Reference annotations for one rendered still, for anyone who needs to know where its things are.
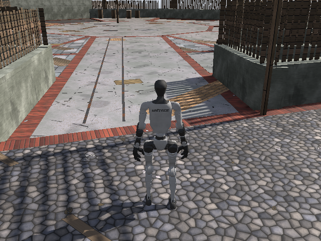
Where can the humanoid robot torso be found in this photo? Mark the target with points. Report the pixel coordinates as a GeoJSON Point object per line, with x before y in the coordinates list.
{"type": "Point", "coordinates": [160, 116]}

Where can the robot right hand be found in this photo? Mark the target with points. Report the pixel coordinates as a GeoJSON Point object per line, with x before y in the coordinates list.
{"type": "Point", "coordinates": [185, 152]}

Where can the robot left hand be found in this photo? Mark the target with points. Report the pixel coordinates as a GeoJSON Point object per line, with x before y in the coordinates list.
{"type": "Point", "coordinates": [136, 155]}

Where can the left robot forearm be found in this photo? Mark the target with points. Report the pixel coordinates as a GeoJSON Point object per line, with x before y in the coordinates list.
{"type": "Point", "coordinates": [138, 137]}

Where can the robot left upper arm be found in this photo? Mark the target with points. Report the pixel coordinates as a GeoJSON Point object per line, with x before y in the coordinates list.
{"type": "Point", "coordinates": [142, 115]}

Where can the robot right upper arm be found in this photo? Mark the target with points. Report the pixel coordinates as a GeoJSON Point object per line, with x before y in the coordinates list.
{"type": "Point", "coordinates": [178, 114]}

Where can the right robot forearm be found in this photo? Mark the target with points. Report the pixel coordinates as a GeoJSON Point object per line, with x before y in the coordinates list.
{"type": "Point", "coordinates": [182, 135]}

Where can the right robot foot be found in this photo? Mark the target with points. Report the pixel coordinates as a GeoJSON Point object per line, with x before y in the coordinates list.
{"type": "Point", "coordinates": [172, 204]}

